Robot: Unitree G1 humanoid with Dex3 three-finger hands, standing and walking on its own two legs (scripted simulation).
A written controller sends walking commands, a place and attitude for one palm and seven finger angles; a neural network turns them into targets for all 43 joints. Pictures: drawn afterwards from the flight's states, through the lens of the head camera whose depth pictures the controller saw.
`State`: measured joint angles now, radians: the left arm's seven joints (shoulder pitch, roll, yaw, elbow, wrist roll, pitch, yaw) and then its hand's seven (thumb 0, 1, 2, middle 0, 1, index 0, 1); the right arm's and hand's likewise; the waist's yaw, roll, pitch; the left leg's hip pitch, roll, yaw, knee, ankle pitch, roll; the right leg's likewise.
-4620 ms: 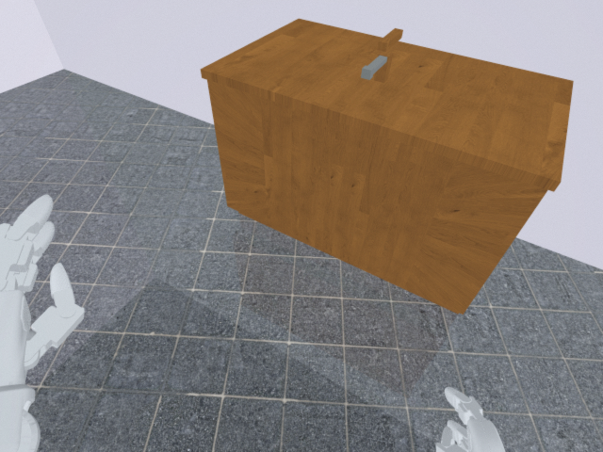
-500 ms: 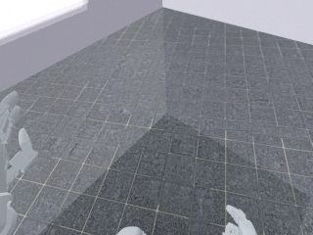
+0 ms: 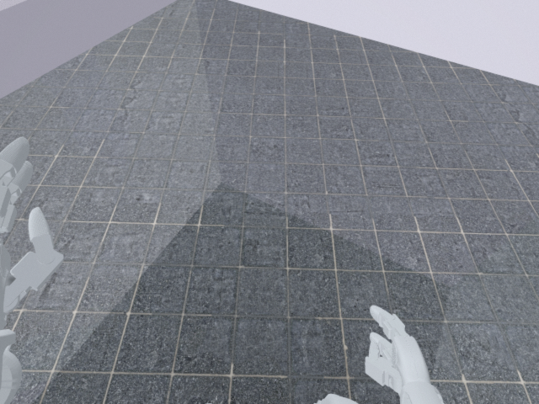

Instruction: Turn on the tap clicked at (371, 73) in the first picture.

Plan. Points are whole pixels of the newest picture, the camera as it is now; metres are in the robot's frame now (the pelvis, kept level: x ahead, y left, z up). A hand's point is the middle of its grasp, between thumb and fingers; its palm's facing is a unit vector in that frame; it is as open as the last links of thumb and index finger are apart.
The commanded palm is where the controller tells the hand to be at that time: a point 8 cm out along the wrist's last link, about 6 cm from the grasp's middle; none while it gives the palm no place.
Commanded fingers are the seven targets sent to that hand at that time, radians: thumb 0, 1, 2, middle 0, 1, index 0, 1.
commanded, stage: turn to face it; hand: left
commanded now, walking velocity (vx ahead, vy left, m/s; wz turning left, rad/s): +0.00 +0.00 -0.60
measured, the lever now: out of the picture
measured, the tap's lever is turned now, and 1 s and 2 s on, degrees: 0 0 0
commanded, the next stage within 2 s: none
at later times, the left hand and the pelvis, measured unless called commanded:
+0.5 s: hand (166, 245) +0.24 +0.14 +0.18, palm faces +0.17 -0.87 -0.46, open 7.4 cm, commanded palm +0.20 +0.19 +0.18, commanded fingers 0.00 0.90 0.90 -0.20 -0.30 -0.20 -0.30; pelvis -0.03 -0.04 +0.00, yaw -16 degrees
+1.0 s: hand (284, 293) +0.21 +0.01 +0.16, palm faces -0.19 -0.84 -0.52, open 7.4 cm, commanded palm +0.18 +0.10 +0.18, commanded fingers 0.00 0.90 0.90 -0.20 -0.30 -0.20 -0.30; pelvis -0.11 -0.04 -0.02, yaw -35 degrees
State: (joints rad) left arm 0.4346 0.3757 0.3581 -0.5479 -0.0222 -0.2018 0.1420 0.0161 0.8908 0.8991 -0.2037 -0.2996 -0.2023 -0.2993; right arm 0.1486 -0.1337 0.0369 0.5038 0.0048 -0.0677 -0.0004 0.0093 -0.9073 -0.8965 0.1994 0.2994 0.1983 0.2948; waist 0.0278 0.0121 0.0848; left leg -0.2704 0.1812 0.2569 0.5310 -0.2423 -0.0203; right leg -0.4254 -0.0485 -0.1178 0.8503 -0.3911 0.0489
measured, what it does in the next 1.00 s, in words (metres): walks backwards, turning right: right foot, then left foot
